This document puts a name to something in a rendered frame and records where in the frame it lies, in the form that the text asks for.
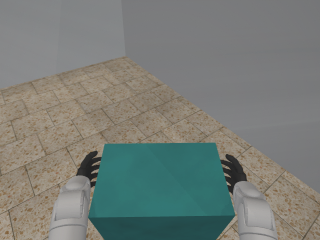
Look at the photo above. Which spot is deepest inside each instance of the left robot hand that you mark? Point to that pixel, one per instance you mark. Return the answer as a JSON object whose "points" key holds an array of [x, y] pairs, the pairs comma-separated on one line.
{"points": [[86, 167]]}

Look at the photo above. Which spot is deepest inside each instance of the carton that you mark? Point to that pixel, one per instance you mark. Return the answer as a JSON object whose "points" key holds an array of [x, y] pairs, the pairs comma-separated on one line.
{"points": [[161, 191]]}

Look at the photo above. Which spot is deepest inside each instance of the left robot forearm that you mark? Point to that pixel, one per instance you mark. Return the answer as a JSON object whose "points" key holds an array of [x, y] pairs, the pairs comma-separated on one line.
{"points": [[69, 219]]}

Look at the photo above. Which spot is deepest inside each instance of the right robot forearm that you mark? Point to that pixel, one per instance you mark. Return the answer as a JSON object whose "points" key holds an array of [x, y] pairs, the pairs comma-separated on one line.
{"points": [[255, 217]]}

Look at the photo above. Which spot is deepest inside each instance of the right robot hand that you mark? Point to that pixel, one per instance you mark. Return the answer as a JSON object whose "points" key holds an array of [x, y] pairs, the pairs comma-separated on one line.
{"points": [[235, 172]]}

